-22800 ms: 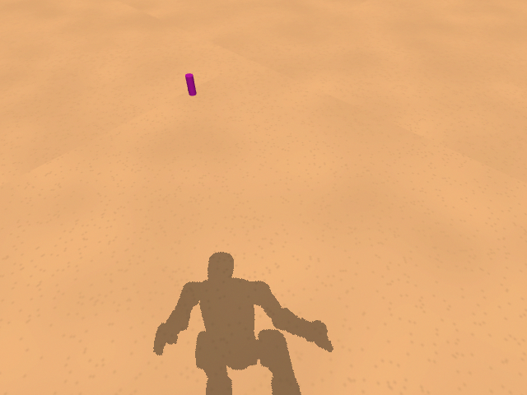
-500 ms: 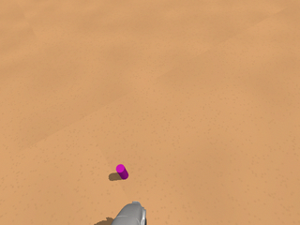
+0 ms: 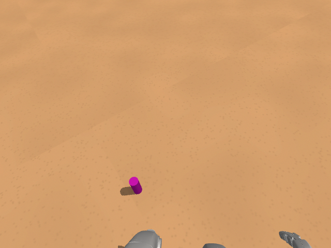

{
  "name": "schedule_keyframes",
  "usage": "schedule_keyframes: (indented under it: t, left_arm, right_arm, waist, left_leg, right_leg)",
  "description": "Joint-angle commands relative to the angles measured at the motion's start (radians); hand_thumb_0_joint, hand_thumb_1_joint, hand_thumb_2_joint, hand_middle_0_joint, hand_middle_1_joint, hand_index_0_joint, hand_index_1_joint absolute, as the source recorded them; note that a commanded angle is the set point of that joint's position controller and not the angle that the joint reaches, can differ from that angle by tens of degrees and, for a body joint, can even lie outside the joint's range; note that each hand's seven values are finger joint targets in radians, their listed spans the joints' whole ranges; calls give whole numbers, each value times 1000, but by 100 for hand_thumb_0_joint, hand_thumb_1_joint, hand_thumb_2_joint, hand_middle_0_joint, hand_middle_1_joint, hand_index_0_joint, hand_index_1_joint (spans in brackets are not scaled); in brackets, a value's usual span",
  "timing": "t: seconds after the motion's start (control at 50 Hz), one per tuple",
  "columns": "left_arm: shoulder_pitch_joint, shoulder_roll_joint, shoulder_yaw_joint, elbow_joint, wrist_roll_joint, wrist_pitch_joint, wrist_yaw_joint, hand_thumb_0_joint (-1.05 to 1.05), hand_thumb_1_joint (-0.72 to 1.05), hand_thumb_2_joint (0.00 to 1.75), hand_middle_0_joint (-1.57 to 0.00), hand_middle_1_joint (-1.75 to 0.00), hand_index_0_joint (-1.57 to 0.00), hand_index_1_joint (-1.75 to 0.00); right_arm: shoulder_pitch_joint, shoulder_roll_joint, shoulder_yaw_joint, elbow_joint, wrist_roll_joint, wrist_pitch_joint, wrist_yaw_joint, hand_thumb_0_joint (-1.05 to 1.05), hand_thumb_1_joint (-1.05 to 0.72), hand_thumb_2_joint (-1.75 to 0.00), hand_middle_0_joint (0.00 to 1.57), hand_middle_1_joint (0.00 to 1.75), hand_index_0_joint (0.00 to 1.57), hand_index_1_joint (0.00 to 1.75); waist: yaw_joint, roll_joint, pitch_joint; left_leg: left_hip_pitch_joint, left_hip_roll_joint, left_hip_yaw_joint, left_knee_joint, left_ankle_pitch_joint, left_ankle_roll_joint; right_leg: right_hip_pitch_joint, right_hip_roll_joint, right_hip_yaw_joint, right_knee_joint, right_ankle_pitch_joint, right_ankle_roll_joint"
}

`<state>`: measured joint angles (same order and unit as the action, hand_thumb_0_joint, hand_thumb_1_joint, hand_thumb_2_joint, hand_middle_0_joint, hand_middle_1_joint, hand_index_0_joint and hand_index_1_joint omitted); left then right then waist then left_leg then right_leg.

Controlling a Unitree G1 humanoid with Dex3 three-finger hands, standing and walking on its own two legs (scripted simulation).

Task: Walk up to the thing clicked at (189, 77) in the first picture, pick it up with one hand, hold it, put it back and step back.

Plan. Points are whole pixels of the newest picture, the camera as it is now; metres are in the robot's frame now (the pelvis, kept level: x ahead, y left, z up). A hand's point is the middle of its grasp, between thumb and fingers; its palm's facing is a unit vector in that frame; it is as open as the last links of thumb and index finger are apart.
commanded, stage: walk up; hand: left
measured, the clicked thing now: (135, 185) +0.51 +0.25 -0.68
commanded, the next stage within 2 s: stand in 1.98 s
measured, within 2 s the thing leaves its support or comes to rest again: neither
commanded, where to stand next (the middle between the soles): +0.12 +0.01 m, yaw +0 degrees
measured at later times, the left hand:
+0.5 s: hand (79, 247) +0.14 +0.27 -0.15, palm faces -0.02 -0.90 -0.44, open 7.3 cm
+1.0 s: hand out of the picture +0.02 +0.29 -0.16, palm faces -0.02 -0.92 -0.40, open 7.3 cm
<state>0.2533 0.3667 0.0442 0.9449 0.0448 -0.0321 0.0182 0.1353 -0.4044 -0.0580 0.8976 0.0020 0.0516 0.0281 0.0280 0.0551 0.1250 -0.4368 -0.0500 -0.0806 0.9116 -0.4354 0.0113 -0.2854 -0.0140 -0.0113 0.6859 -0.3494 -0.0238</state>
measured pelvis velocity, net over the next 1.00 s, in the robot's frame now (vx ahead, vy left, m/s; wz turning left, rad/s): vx -0.04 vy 0.01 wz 0.01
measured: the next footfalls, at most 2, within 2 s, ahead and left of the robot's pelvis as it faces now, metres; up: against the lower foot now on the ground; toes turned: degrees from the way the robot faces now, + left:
left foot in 0.10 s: +0.06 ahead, +0.13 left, +0.00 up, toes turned +2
right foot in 0.44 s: +0.19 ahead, -0.14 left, +0.00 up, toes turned -1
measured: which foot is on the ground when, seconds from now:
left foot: up 0.00-0.08, down 0.10-0.44, up 0.46-0.68, down 0.70-1.00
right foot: down 0.00-0.12, up 0.14-0.42, down 0.44-0.72, up 0.74-0.98, down 1.00-1.00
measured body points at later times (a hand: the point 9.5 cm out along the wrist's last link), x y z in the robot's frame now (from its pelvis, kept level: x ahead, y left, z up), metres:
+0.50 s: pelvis +0.03 -0.01 -0.01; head +0.08 -0.03 +0.43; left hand +0.14 +0.31 -0.12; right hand +0.09 -0.34 -0.14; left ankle +0.01 +0.13 -0.69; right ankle +0.15 -0.14 -0.72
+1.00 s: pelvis -0.04 +0.01 -0.01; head +0.02 +0.02 +0.43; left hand +0.02 +0.34 -0.14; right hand +0.04 -0.33 -0.12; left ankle -0.03 +0.14 -0.72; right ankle -0.04 -0.12 -0.72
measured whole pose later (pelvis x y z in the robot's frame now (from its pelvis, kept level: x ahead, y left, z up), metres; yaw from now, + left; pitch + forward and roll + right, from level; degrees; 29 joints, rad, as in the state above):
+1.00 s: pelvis -0.04 +0.01 -0.01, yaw +0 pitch -2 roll -1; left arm 0.19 0.42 0.06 0.92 0.01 0.03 0.00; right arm 0.20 -0.42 -0.05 0.88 -0.02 0.01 -0.01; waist 0.01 -0.01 0.17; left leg -0.35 0.06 0.03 0.78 -0.39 -0.01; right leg -0.33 0.03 0.03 0.76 -0.43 -0.02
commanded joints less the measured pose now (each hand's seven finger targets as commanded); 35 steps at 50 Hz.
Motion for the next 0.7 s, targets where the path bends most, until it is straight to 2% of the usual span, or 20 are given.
schedule_keyframes:
  t: [0.0,0.02,0.06,0.08,0.1,0.12,0.16,0.2,0.26,0.3,0.38,0.4,0.42,0.44,0.46,0.5,0.58,0.62,0.66,0.68]
  left_arm:
    - [1,298,86,-111,12,-17,-20,0,90,90,-20,-30,-20,-30]
    - [19,310,87,-113,7,-7,-29,0,90,90,-20,-30,-20,-30]
    - [-5,271,72,-131,-2,10,-46,0,90,90,-20,-30,-20,-30]
    - [-14,203,53,-155,-9,15,-46,0,90,90,-20,-30,-20,-30]
    - [-59,176,45,-181,-18,12,-44,0,90,90,-20,-30,-20,-30]
    - [-123,280,67,-183,-8,2,-35,0,90,90,-20,-30,-20,-30]
    - [-50,267,66,-151,-21,-6,-47,0,90,90,-20,-30,-20,-30]
    - [4,273,72,-119,-20,-3,-55,0,90,90,-20,-30,-20,-30]
    - [14,191,47,-87,-53,-2,-44,0,90,90,-20,-30,-20,-30]
    - [-3,200,50,-80,-72,-4,-11,0,90,90,-20,-30,-20,-30]
    - [61,262,71,-41,-67,5,34,0,90,90,-20,-30,-20,-30]
    - [61,315,86,-49,-55,0,38,0,90,90,-20,-30,-20,-30]
    - [61,359,92,-74,-43,-12,39,0,90,90,-20,-30,-20,-30]
    - [17,387,89,-97,-47,-4,45,0,90,90,-20,-30,-20,-30]
    - [-37,368,90,-114,-46,-1,51,0,90,90,-20,-30,-20,-30]
    - [-104,327,83,-124,-41,7,59,0,90,90,-20,-30,-20,-30]
    - [-163,307,85,-142,10,22,45,0,90,90,-20,-30,-20,-30]
    - [-171,334,93,-144,13,35,30,0,90,90,-20,-30,-20,-30]
    - [-141,291,81,-120,-12,59,21,0,90,90,-20,-30,-20,-30]
    - [-164,225,56,-152,-33,72,23,0,90,90,-20,-30,-20,-30]
  right_arm:
    - [7,-196,-46,-48,-16,-82,3,0,-90,-90,20,30,20,30]
    - [12,-192,-48,-49,-18,-93,3,0,-90,-90,20,30,20,30]
    - [156,-182,-63,-8,-29,-123,-8,0,-90,-90,20,30,20,30]
    - [254,-237,-87,4,-45,-137,-20,0,-90,-90,20,30,20,30]
    - [294,-357,-110,-12,-55,-144,-21,0,-90,-90,20,30,20,30]
    - [276,-367,-113,-30,-26,-149,-21,0,-90,-90,20,30,20,30]
    - [236,-291,-80,-38,-19,-164,-31,0,-90,-90,20,30,20,30]
    - [214,-275,-73,-54,-9,-171,-35,0,-90,-90,20,30,20,30]
    - [85,-189,-32,-74,-22,-140,-38,0,-90,-90,20,30,20,30]
    - [96,-202,-36,-80,-24,-91,-36,0,-90,-90,20,30,20,30]
    - [49,-182,-38,-124,2,-12,-27,0,-90,-90,20,30,20,30]
    - [100,-150,-30,-114,9,-7,-28,0,-90,-90,20,30,20,30]
    - [172,-112,-20,-104,16,4,-33,0,-90,-90,20,30,20,30]
    - [188,-179,-47,-93,8,26,-48,0,-90,-90,20,30,20,30]
    - [186,-217,-65,-86,9,38,-53,0,-90,-90,20,30,20,30]
    - [209,-219,-74,-78,9,35,-45,0,-90,-90,20,30,20,30]
    - [217,-208,-67,-44,-4,19,-13,0,-90,-90,20,30,20,30]
    - [249,-212,-64,-11,-4,4,-6,0,-90,-90,20,30,20,30]
    - [282,-200,-69,38,-29,-8,-5,0,-90,-90,20,30,20,30]
    - [225,-255,-78,-1,-49,-9,-15,0,-90,-90,20,30,20,30]
  waist:
    - [44,-305,-93]
    - [40,-284,-66]
    - [-52,-160,-93]
    - [-100,23,-121]
    - [-128,153,-80]
    - [-139,-2,8]
    - [-65,-73,11]
    - [-48,15,-9]
    - [-9,126,9]
    - [-31,220,-26]
    - [12,73,-92]
    - [16,-81,-125]
    - [-1,-250,-172]
    - [-4,-214,-221]
    - [-21,-175,-210]
    - [-47,-166,-211]
    - [-26,-333,-231]
    - [-27,-377,-224]
    - [-46,-204,-160]
    - [-54,-20,-9]
  left_leg:
    - [16,-5,132,-194,-81,-20]
    - [58,-2,137,-297,-51,-10]
    - [373,2,113,-544,79,23]
    - [596,147,-182,-628,-89,78]
    - [601,437,-648,-721,-376,226]
    - [477,508,-705,-742,-330,313]
    - [470,388,-434,-661,-24,253]
    - [366,330,-262,-643,126,208]
    - [94,236,-2,-552,619,163]
    - [143,197,22,-443,839,153]
    - [46,102,53,-190,491,76]
    - [-36,65,46,-63,312,40]
    - [-73,-33,36,175,-163,0]
    - [1,-14,-79,364,-247,2]
    - [6,2,-128,476,-206,-4]
    - [-6,15,-127,505,-88,-13]
    - [34,34,65,98,-150,-26]
    - [138,20,135,-145,-214,-9]
    - [296,-4,136,-364,-37,1]
    - [216,148,-125,-518,-33,41]
  right_leg:
    - [101,-201,276,-346,-315,-175]
    - [74,-206,278,-334,-327,-178]
    - [-90,-141,164,-142,-254,-126]
    - [-335,-55,79,134,-234,-65]
    - [-596,35,25,320,-242,-22]
    - [-572,-45,177,340,-206,-26]
    - [-498,-65,195,334,-92,-22]
    - [-371,-81,146,281,-18,-6]
    - [-75,-53,47,123,52,22]
    - [-34,-15,-30,64,111,24]
    - [152,19,-70,-156,318,18]
    - [228,-114,71,-189,565,-19]
    - [211,-387,400,-279,799,-119]
    - [90,-480,535,-287,769,-263]
    - [35,-451,479,-269,650,-278]
    - [-14,-339,321,-248,386,-212]
    - [-8,-225,187,-266,-225,-154]
    - [-75,-250,225,-278,-294,-152]
    - [-257,-178,167,-122,-370,-81]
    - [-427,-68,125,100,-224,-40]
